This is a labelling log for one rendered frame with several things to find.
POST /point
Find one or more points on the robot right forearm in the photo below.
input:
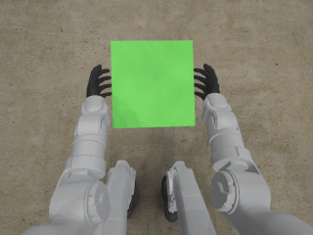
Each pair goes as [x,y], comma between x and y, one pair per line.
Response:
[224,136]

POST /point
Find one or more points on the robot left foot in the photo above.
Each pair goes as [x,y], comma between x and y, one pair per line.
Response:
[129,211]

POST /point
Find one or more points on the robot left hand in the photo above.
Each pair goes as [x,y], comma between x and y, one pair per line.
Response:
[93,87]

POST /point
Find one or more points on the carton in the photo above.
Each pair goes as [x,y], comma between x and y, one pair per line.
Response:
[152,83]

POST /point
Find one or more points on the robot foot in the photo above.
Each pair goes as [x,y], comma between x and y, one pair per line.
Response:
[129,211]
[171,216]

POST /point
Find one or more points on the robot left upper arm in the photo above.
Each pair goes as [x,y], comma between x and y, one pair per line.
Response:
[76,208]

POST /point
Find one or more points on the robot left forearm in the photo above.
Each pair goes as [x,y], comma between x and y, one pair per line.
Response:
[87,155]

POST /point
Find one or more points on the robot right foot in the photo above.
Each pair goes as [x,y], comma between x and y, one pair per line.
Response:
[171,216]

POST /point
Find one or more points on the robot right upper arm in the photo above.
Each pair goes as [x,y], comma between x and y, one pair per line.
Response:
[244,199]

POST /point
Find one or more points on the robot right hand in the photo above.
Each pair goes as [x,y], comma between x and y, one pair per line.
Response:
[210,81]

